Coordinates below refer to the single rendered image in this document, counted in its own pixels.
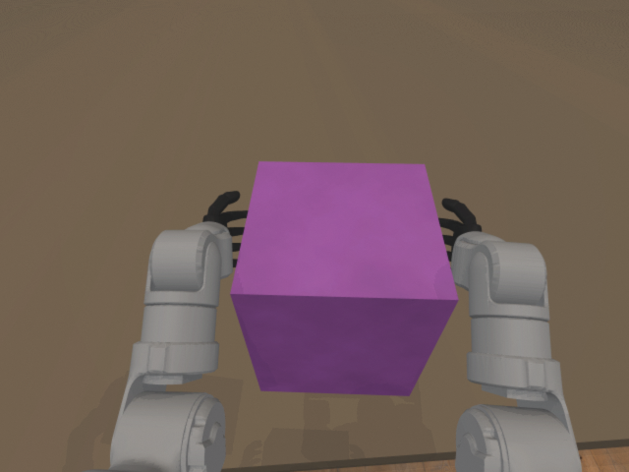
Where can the robot left hand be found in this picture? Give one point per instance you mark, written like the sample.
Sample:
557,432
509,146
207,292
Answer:
214,214

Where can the right robot upper arm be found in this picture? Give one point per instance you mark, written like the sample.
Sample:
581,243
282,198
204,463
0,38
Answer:
495,438

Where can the robot right hand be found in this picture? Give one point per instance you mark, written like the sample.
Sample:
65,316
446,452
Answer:
457,227

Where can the robot left forearm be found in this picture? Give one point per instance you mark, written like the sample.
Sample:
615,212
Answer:
179,318

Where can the carton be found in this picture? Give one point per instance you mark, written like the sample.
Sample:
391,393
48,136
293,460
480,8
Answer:
342,283

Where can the robot right forearm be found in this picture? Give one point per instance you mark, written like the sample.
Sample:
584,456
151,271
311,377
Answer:
508,304

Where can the left robot upper arm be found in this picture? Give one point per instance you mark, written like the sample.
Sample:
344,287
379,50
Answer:
170,431

